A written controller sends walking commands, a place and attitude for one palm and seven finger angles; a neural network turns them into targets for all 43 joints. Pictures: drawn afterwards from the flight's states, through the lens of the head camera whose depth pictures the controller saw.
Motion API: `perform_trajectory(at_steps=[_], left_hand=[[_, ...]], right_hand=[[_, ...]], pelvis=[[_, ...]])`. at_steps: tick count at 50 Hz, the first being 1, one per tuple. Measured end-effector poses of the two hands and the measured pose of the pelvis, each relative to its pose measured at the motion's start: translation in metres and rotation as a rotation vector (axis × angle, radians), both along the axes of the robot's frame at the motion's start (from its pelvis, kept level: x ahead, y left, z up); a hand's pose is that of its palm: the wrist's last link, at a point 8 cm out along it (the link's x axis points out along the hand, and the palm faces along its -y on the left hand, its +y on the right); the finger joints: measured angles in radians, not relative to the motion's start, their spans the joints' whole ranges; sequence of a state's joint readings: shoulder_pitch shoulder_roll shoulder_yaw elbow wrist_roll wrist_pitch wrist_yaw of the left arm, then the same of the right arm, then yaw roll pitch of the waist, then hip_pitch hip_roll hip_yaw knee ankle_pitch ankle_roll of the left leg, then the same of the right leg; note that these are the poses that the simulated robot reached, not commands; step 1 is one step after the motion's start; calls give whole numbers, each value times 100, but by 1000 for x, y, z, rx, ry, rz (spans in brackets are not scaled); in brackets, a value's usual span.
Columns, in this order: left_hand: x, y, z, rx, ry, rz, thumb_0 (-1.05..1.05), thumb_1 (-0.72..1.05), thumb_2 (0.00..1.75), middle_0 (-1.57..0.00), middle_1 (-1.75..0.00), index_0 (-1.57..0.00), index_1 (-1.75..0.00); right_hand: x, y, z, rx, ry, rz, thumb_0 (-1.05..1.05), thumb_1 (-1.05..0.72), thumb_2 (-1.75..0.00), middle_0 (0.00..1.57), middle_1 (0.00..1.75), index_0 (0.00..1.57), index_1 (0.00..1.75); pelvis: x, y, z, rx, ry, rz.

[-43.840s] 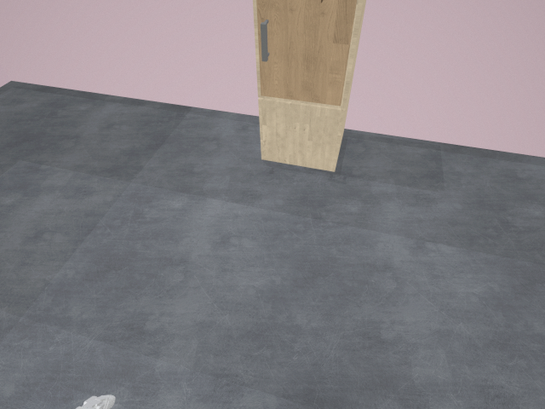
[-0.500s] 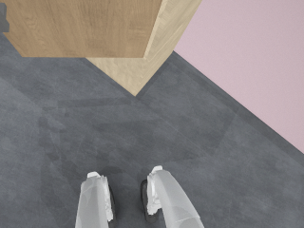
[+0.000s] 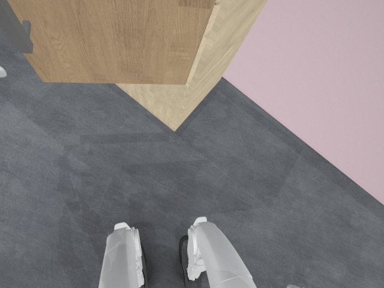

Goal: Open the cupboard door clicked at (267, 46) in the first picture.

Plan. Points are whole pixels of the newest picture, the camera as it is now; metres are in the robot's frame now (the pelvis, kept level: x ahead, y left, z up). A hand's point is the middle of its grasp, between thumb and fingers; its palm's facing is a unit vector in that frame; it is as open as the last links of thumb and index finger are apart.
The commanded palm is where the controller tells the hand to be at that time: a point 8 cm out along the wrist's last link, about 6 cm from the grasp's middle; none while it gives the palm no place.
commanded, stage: slide the fingers in behind the handle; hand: left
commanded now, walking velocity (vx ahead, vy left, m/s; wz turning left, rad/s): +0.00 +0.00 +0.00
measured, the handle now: (6, 5) +0.59 +0.26 +0.06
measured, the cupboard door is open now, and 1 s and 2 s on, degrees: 44 43 43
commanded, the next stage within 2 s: close the thumb around the handle in 1.70 s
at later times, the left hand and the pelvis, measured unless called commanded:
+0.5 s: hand out of the picture +0.55 +0.29 +0.06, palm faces +0.06 -1.00 -0.01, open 14.0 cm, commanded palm +0.55 +0.29 +0.06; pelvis +0.00 +0.00 +0.00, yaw +0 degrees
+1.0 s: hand (12, 30) +0.55 +0.25 +0.06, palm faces +0.04 -1.00 -0.02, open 14.0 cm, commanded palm +0.54 +0.27 +0.06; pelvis +0.00 -0.01 +0.01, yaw +1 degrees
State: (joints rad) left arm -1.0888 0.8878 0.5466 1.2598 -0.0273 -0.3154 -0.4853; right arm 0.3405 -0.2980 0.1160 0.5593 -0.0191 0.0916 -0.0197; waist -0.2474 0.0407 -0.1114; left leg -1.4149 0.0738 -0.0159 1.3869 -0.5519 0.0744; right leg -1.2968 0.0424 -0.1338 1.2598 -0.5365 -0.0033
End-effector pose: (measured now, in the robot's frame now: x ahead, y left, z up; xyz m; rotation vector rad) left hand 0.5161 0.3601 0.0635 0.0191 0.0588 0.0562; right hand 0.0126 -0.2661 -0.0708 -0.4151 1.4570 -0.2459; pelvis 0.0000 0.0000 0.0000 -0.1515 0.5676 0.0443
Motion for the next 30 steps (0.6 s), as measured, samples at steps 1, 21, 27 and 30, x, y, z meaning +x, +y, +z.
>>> perform_trajectory(at_steps=[1,21,27,30], left_hand=[[0,1,-1,3,-1,3,-1,-50,30,-30,-120,-30,-120],[7,-13,-5,-14,-5,-10,-1,-50,30,-30,-120,-30,-121],[6,-18,-5,5,-2,1,-1,-50,30,-30,-120,-30,-121],[7,-23,-4,0,-4,-7,-1,-50,30,-30,-120,-30,-121]], right_hand=[[-1,0,-1,1,1,-3,0,-90,-90,20,30,21,30],[-23,4,-4,10,54,-28,0,-90,-90,20,30,21,30],[-22,4,-2,19,46,-33,0,-90,-90,20,30,21,30],[-22,4,-1,24,49,-33,0,-90,-90,20,30,21,30]], pelvis=[[0,0,-1,0,1,-1],[-4,-1,-5,-3,14,1],[-3,-2,-1,1,7,-1],[-2,-2,0,3,5,0]])
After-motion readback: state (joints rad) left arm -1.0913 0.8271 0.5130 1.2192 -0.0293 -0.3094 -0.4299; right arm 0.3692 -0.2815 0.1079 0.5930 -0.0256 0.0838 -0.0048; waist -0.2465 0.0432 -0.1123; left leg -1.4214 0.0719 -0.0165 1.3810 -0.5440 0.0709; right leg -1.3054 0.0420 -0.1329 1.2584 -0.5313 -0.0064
